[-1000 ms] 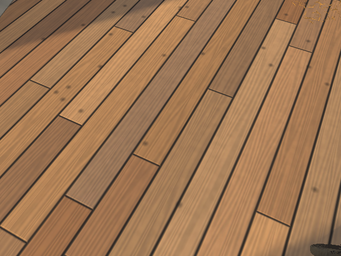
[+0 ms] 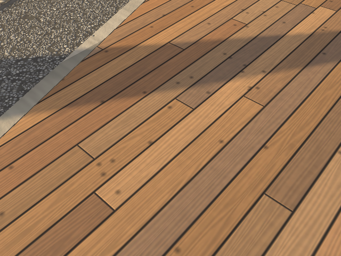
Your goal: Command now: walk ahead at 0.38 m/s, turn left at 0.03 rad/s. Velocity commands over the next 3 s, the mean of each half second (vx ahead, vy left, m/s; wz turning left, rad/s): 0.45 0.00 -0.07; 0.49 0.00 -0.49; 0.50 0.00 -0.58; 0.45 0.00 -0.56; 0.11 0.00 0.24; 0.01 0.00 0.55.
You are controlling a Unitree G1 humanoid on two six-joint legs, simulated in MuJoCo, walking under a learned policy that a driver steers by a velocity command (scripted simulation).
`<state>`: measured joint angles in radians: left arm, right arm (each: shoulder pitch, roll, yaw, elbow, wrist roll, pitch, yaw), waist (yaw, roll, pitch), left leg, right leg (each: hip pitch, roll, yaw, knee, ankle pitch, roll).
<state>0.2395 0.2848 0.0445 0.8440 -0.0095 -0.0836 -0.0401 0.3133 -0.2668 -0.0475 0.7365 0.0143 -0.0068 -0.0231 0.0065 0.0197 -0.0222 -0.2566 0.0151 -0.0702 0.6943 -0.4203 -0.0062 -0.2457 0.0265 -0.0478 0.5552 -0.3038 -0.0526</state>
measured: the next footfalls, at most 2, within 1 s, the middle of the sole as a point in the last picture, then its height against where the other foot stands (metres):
left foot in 0.36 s outside the picture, level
right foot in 0.94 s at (213, 243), level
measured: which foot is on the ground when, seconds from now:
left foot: up 0.00-0.34, down 0.36-0.94, up 0.96-1.00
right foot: down 0.00-0.38, up 0.40-0.92, down 0.94-1.00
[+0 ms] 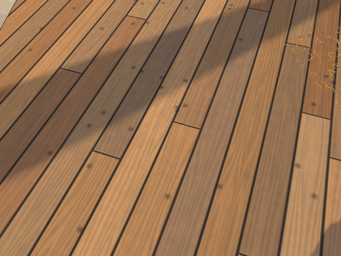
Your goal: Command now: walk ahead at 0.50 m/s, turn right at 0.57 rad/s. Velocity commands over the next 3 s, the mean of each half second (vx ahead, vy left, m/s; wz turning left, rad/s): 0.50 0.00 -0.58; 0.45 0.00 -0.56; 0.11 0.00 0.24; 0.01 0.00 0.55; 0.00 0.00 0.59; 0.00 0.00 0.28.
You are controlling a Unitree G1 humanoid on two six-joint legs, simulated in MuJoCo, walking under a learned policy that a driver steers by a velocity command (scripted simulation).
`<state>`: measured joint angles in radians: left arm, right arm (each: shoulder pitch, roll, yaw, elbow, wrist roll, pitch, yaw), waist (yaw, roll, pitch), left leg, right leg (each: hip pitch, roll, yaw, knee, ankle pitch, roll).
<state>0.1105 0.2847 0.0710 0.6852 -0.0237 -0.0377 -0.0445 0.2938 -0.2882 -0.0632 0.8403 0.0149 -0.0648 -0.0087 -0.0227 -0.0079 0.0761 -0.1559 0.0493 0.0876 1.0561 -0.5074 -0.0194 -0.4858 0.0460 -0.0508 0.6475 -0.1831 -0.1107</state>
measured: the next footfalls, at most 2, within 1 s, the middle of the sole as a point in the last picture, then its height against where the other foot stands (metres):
left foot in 0.42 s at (149, 252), level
right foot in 0.94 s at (240, 211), level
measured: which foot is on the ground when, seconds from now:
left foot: up 0.00-0.40, down 0.42-0.92, up 0.94-1.00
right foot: down 0.00-0.42, up 0.44-0.92, down 0.94-1.00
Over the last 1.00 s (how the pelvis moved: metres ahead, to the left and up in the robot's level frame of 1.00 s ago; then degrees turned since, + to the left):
0.49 -0.01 -0.01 -20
